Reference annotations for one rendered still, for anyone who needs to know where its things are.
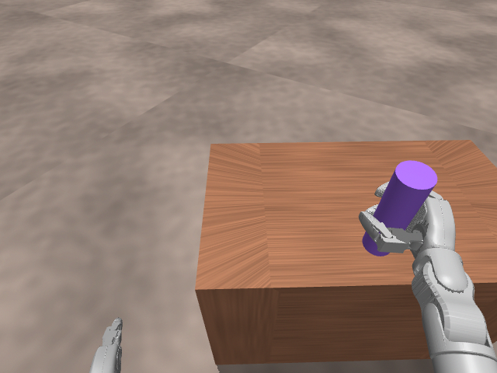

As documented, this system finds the can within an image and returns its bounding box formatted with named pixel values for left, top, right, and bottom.
left=362, top=160, right=437, bottom=256

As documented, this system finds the left robot hand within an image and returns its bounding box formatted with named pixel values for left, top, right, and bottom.
left=89, top=318, right=123, bottom=373

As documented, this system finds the right robot arm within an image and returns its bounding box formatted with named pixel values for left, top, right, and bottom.
left=412, top=248, right=497, bottom=373

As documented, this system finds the right robot hand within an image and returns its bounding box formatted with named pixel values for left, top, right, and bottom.
left=359, top=182, right=456, bottom=258

